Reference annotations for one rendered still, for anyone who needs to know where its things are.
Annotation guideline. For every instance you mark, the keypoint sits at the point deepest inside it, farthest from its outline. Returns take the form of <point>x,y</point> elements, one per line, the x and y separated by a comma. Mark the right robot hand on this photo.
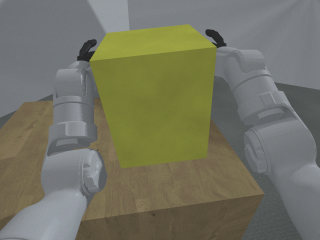
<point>216,36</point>

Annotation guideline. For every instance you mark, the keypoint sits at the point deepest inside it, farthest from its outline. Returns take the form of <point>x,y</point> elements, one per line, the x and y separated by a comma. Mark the pedestal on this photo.
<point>213,198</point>

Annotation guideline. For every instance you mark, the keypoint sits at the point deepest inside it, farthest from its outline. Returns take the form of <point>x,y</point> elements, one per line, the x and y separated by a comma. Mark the robot right forearm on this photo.
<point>258,99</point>

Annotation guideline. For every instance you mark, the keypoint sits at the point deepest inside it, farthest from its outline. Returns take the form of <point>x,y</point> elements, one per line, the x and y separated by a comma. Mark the carton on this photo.
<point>156,89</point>

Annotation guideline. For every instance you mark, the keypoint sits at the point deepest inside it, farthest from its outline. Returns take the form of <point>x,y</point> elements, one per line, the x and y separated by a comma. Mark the robot left upper arm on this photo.
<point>70,179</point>

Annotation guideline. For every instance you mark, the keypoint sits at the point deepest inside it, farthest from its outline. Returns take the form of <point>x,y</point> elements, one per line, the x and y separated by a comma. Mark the robot right upper arm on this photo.
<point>284,151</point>

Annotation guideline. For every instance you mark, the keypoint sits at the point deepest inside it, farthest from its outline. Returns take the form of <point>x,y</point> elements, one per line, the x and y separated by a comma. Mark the robot left forearm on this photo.
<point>73,110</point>

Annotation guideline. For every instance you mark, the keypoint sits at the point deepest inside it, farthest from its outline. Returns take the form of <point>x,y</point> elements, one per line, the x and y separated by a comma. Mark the left robot hand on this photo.
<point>84,54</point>

